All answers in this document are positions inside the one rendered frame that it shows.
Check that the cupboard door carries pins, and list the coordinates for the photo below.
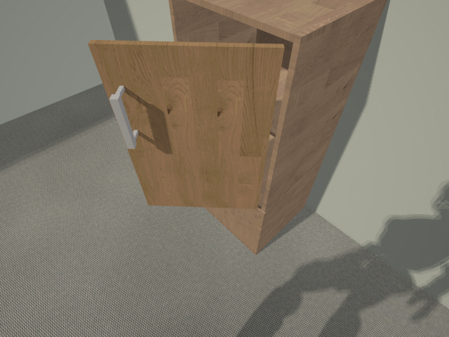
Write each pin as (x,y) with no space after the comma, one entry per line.
(203,112)

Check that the handle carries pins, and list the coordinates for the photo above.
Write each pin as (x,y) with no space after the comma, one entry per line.
(129,136)

